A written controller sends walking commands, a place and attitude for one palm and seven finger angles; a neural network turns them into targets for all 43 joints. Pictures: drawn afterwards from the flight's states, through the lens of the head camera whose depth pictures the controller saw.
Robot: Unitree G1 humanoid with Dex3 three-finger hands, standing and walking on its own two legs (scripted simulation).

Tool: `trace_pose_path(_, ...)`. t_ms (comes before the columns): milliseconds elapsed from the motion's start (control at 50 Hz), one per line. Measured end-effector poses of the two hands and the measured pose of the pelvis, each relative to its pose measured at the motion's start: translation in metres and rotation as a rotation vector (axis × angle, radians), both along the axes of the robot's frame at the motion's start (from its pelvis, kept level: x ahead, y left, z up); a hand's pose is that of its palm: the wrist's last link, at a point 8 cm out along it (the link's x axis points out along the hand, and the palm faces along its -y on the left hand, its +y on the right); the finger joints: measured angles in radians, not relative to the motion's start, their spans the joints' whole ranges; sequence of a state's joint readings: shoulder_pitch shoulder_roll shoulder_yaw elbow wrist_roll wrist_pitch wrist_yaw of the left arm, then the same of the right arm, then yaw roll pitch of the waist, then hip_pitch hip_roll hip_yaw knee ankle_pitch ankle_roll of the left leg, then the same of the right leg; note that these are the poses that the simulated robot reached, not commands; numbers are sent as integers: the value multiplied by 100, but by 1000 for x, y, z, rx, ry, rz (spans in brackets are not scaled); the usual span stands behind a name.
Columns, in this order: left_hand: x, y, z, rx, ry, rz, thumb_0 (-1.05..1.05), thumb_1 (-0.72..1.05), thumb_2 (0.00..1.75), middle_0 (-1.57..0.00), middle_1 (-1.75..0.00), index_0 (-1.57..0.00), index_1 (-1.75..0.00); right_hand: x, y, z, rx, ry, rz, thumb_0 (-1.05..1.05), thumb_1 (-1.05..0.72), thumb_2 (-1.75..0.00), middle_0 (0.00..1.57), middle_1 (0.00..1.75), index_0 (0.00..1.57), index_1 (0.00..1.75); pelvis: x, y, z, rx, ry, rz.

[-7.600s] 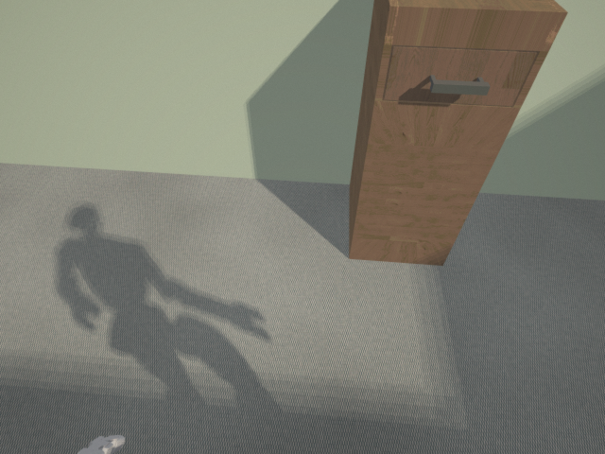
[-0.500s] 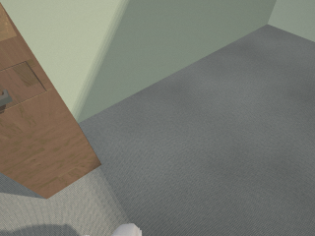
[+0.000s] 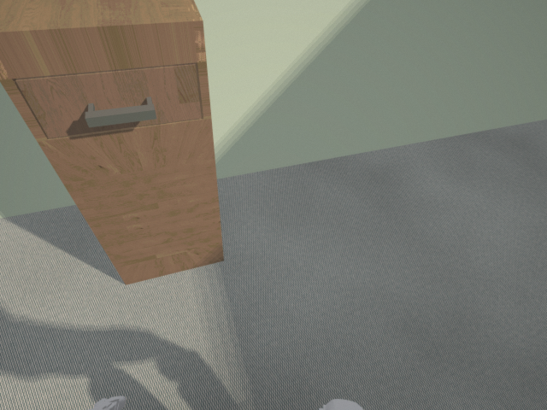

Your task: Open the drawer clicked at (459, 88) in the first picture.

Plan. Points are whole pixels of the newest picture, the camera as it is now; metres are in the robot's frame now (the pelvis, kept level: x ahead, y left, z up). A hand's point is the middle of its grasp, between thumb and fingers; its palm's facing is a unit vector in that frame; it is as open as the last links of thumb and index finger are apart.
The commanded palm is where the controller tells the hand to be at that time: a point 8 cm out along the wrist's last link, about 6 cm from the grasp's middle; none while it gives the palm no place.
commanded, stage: turn to face it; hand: left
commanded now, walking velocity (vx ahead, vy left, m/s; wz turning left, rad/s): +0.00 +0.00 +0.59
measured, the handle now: (121, 109) +0.67 +0.37 +0.03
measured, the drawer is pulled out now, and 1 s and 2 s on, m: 0.00 0.00 0.00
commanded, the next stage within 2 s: take the last steps up to it in 0.48 s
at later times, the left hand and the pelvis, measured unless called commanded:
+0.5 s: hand out of the picture +0.01 +0.15 -0.14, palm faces +0.27 -0.92 -0.29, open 7.3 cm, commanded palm none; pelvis -0.03 -0.06 +0.00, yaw +16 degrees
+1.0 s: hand out of the picture -0.08 +0.19 -0.17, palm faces +0.38 -0.91 -0.19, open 7.3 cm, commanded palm none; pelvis -0.01 +0.01 +0.00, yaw +20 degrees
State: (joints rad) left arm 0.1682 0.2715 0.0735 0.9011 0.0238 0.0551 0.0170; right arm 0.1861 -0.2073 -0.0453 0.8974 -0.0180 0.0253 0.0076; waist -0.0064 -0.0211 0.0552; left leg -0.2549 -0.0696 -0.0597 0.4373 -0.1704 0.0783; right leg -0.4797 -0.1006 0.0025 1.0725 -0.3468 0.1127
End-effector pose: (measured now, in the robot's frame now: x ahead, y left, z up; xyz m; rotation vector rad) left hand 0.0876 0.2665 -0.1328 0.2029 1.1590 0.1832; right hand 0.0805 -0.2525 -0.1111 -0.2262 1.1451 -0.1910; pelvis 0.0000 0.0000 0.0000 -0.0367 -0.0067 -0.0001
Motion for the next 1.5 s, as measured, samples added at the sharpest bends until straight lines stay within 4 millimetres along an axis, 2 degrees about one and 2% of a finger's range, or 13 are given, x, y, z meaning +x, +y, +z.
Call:
trace_pose_path(240, 0, -37, 21, 39, -108, 53, 0, 91, 90, -20, -30, -20, -30, -50, -29, -33, 56, 153, 21, 1, -90, -90, 20, 30, 20, 30, -17, -33, -6, 23, 17, 135)
trace_pose_path(320, -27, -53, 24, 66, -114, 92, 0, 91, 90, -20, -30, -20, -30, -53, -47, -46, 74, 177, 46, 1, -90, -90, 20, 30, 20, 30, -23, -50, -10, 39, 2, 177)
trace_pose_path(480, -96, -71, 24, 49, -26, 223, 0, 91, 90, -20, -30, -21, -30, -34, -60, -40, 60, 180, 147, 1, -91, -90, 20, 30, 20, 30, -30, -58, -2, 68, -15, 275)
trace_pose_path(600, -152, -73, 8, 0, 40, 322, 0, 91, 90, -20, -30, -21, -30, -8, -39, -34, 24, 179, 250, 1, -91, -90, 19, 29, 19, 30, -39, -48, -4, 67, -7, 330)
trace_pose_path(720, -222, -60, -24, -73, 160, 424, 0, 91, 90, -20, -30, -21, -30, 27, 13, -26, -7, 59, 367, 1, -91, -90, 19, 29, 19, 30, -51, -21, -16, 39, -1, 363)
trace_pose_path(820, -247, -50, -23, -111, 262, 427, 0, 91, 90, -20, -30, -20, -30, 23, 46, -10, 17, 4, 372, 1, -91, -90, 20, 29, 20, 30, -42, -6, -5, 25, -19, 349)
trace_pose_path(920, -227, -38, -14, -121, 235, 423, 0, 91, 90, -19, -30, -20, -30, 2, 51, -11, 19, 78, 338, 1, -92, -90, 20, 30, 20, 30, -28, 5, 4, 21, -22, 362)
trace_pose_path(1020, -182, -30, -11, -111, 205, 400, 0, 91, 90, -19, -30, -20, -30, -25, 42, -21, 26, 203, 278, 1, -92, -90, 20, 30, 20, 30, -5, 8, 3, 37, -13, 353)
trace_pose_path(1140, -91, -27, -11, -91, 146, 322, 0, 91, 90, -19, -30, -20, -30, -47, 23, -32, 40, 360, 185, 1, -91, -90, 20, 30, 20, 30, 37, 0, -4, 49, -1, 336)
trace_pose_path(1220, -14, -31, -14, -60, 68, 259, 0, 91, 90, -19, -30, -20, -30, -42, 5, -45, 54, 454, 134, 1, -91, -90, 20, 30, 20, 30, 77, -12, -17, 50, 7, 323)
trace_pose_path(1260, 18, -35, -17, -38, 11, 250, 0, 91, 90, -19, -30, -20, -30, -29, -5, -53, 60, 489, 130, 1, -90, -90, 20, 30, 20, 30, 95, -20, -25, 46, 3, 324)
trace_pose_path(1320, 40, -45, -12, -36, -33, 277, 0, 91, 90, -19, -30, -20, -30, 12, -13, -54, 56, 465, 151, 1, -91, -90, 20, 30, 20, 30, 115, -27, -21, 42, -12, 338)
trace_pose_path(1500, 39, -62, -5, -49, 65, 362, -1, 95, 90, -20, -30, -20, -30, 189, 13, -37, 67, 147, 272, 1, -91, -90, 19, 29, 19, 30, 170, -24, -3, 22, -12, 362)
